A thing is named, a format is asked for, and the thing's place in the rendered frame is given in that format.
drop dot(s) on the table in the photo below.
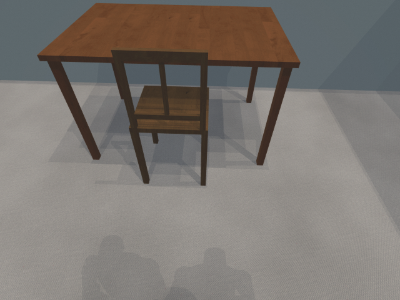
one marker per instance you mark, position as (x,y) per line
(233,35)

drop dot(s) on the chair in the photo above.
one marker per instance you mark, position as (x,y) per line
(165,109)

